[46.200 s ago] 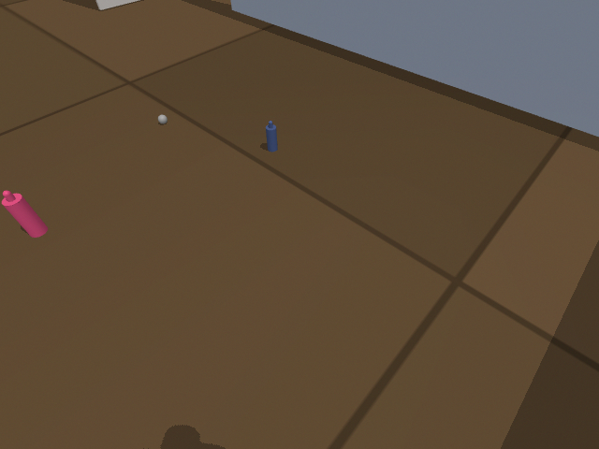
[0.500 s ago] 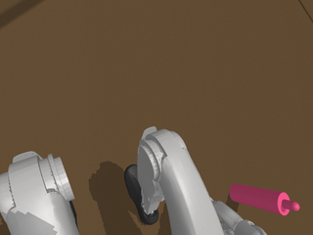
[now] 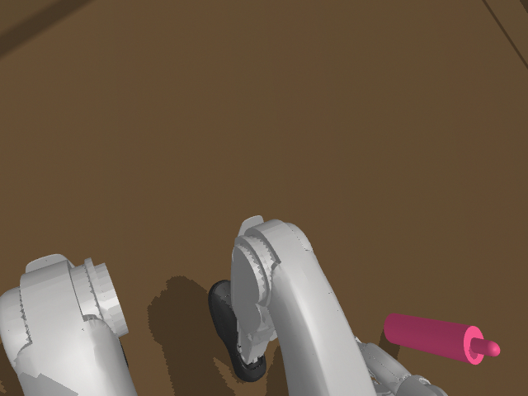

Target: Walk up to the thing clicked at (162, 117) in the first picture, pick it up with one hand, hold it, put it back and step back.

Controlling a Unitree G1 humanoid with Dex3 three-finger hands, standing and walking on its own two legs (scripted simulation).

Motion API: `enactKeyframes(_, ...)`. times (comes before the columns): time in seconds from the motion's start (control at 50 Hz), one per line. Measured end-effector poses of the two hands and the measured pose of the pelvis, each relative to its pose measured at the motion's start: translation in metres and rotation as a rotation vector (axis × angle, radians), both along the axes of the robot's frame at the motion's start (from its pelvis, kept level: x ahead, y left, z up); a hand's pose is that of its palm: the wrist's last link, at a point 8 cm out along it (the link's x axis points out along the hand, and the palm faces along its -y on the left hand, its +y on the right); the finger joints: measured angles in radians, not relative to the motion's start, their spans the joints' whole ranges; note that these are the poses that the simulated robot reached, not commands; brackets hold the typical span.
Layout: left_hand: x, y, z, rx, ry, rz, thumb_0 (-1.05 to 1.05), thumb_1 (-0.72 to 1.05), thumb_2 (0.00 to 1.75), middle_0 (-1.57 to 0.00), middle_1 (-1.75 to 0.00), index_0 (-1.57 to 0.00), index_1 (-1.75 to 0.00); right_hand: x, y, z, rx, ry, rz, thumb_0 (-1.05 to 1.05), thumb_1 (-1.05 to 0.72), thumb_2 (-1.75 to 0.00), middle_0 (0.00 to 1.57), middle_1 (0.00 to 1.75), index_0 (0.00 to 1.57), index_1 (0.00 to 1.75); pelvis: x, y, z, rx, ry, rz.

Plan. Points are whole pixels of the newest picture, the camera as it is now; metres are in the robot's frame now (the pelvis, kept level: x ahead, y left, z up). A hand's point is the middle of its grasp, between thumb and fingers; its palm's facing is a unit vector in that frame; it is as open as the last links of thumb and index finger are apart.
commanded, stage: close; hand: left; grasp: from above
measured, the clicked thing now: out of the picture +0.40 +0.37 -0.27
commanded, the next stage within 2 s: settle in 0.36 s
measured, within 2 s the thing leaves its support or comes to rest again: leaves its support in 0.76 s
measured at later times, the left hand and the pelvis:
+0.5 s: hand out of the picture +0.38 +0.36 -0.25, palm faces -0.41 -0.21 -0.89, open 6.7 cm; pelvis +0.00 +0.00 +0.00, yaw +0 degrees
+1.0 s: hand out of the picture +0.38 +0.37 -0.19, palm faces -0.36 -0.15 -0.92, open 6.6 cm; pelvis +0.01 +0.00 +0.01, yaw +3 degrees
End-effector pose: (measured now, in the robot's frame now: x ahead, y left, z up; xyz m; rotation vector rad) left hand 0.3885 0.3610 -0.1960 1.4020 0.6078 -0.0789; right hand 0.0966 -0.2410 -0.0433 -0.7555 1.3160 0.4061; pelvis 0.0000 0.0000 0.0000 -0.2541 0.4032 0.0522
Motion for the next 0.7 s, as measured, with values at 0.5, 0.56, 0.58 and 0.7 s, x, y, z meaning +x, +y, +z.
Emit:
enactKeyframes(0.5, 0.0003, -0.0006, 0.0041, -0.008, 0.012, 0.018, -0.03, 0.49, 0.18, -0.74, -0.39, -0.91, -0.36, -0.0008, 0.0050, -0.0074, 0.029, 0.004, -0.012, 0.00, -0.90, -0.89, 0.21, 0.30, 0.20, 0.30, 0.0000, -0.0018, 0.0011, 0.005, 0.005, -0.002)
enactKeyframes(0.56, 0.0006, 0.0003, 0.0043, -0.012, 0.009, 0.015, -0.03, 0.48, 0.18, -0.75, -0.38, -0.93, -0.35, -0.0010, 0.0040, -0.0070, 0.019, 0.003, -0.014, 0.00, -0.90, -0.89, 0.21, 0.30, 0.20, 0.30, 0.0000, -0.0014, 0.0006, 0.004, 0.005, -0.001)
enactKeyframes(0.58, 0.0007, 0.0005, 0.0043, -0.013, 0.009, 0.014, -0.03, 0.47, 0.18, -0.75, -0.37, -0.94, -0.35, -0.0009, 0.0037, -0.0068, 0.016, 0.003, -0.016, 0.00, -0.90, -0.89, 0.21, 0.30, 0.20, 0.30, 0.0001, -0.0013, 0.0005, 0.003, 0.006, -0.001)
enactKeyframes(0.7, 0.0022, 0.0021, 0.0060, -0.020, 0.009, 0.007, -0.02, 0.45, 0.20, -0.79, -0.35, -0.97, -0.32, 0.0009, 0.0024, -0.0064, 0.009, 0.002, -0.028, 0.00, -0.91, -0.90, 0.21, 0.30, 0.20, 0.30, 0.0020, -0.0011, 0.0000, 0.004, 0.016, 0.002)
